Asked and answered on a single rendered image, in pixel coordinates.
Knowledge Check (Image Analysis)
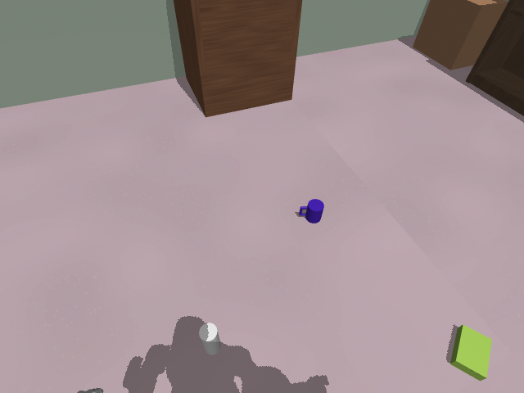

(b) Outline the bookshelf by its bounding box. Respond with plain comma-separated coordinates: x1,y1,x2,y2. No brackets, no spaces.
466,0,524,116

